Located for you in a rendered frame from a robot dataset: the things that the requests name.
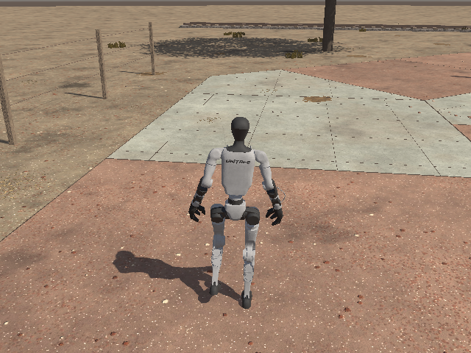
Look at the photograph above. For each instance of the right robot hand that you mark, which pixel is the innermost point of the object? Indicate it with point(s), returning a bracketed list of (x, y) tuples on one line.
[(277, 213)]

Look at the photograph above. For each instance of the right robot forearm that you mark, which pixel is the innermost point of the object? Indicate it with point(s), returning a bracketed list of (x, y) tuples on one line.
[(273, 195)]

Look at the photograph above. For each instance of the left robot forearm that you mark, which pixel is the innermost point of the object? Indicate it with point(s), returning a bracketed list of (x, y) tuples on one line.
[(199, 195)]

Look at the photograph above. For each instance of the left robot thigh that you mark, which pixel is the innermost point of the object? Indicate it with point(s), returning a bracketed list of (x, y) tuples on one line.
[(217, 214)]

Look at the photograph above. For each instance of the robot right upper arm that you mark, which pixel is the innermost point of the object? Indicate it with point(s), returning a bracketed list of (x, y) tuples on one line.
[(260, 156)]

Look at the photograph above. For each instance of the robot left upper arm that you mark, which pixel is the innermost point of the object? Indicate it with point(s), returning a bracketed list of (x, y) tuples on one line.
[(210, 166)]

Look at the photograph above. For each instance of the humanoid robot torso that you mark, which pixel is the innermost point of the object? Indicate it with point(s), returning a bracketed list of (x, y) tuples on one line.
[(237, 174)]

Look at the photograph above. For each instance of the left robot hand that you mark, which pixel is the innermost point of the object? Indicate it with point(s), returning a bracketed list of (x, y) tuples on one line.
[(194, 209)]

